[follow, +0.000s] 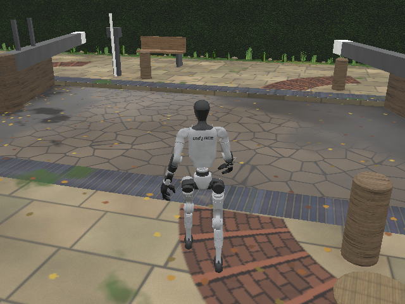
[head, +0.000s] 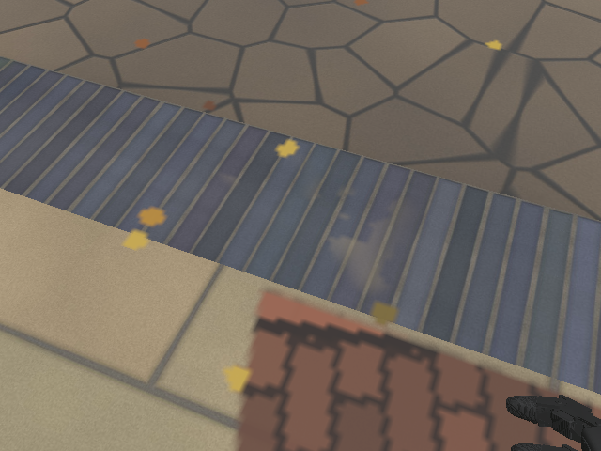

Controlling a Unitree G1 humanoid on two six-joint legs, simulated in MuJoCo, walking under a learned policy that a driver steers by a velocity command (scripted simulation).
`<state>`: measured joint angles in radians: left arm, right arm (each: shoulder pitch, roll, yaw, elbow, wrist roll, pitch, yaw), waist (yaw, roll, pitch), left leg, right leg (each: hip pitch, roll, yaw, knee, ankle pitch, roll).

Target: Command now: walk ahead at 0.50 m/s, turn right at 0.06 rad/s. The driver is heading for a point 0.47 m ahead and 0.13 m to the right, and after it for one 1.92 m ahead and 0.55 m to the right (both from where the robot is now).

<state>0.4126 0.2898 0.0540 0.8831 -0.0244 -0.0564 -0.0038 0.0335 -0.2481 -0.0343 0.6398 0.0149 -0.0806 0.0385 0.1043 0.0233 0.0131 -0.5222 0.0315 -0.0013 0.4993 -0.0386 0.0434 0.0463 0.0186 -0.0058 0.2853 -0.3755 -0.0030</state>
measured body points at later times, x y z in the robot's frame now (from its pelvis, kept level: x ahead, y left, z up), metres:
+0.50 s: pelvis +0.26 +0.00 +0.00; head +0.29 -0.02 +0.45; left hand +0.50 +0.18 -0.10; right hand +0.22 -0.29 -0.13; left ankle +0.14 +0.12 -0.73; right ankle +0.39 -0.16 -0.70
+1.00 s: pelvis +0.53 -0.10 +0.01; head +0.55 -0.12 +0.45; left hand +0.71 +0.14 -0.10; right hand +0.62 -0.41 -0.08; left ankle +0.75 -0.05 -0.71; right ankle +0.40 -0.15 -0.73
